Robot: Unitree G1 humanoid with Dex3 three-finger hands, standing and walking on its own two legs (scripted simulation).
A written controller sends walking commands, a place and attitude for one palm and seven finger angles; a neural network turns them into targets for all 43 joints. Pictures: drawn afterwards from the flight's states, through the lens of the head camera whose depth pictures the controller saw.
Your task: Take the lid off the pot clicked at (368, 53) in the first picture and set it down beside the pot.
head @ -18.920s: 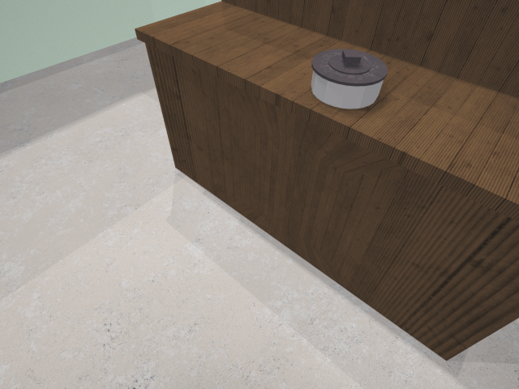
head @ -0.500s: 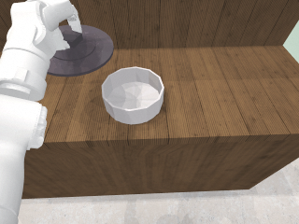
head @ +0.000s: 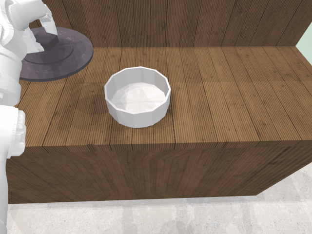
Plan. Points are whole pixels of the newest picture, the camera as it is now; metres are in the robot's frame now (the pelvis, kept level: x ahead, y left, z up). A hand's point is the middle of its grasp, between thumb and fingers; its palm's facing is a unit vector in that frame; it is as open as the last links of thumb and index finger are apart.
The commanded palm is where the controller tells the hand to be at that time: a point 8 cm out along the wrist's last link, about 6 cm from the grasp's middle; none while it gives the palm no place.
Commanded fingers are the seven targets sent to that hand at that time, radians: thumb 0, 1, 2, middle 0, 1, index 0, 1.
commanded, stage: move the lid sideways beside the pot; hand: left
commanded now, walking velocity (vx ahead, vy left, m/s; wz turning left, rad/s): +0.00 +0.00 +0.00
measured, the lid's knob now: (44, 40) +0.52 +0.24 +0.22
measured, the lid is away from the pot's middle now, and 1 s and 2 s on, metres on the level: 0.21 0.24 0.23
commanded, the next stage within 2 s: lower the lid onto the table in 0.38 s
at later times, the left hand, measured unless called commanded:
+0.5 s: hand (19, 40) +0.50 +0.28 +0.24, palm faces -0.30 -0.05 -0.95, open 8.0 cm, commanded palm +0.51 +0.27 +0.31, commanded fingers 0.00 0.56 1.09 -0.95 -1.10 -0.77 -1.00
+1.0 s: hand (29, 50) +0.50 +0.27 +0.21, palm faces -0.33 -0.08 -0.94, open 8.0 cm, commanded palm +0.50 +0.26 +0.28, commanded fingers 0.00 0.56 1.09 -0.95 -1.10 -0.77 -1.00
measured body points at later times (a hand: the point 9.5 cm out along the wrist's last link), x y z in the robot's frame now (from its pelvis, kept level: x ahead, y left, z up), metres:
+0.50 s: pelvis +0.01 +0.01 +0.00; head +0.07 +0.01 +0.45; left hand +0.51 +0.28 +0.29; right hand +0.03 -0.27 -0.12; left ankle -0.03 +0.05 -0.74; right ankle +0.00 -0.13 -0.74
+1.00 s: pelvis +0.02 +0.01 +0.00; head +0.08 +0.02 +0.44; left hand +0.51 +0.27 +0.26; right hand +0.07 -0.26 -0.13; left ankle -0.03 +0.05 -0.74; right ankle +0.00 -0.14 -0.74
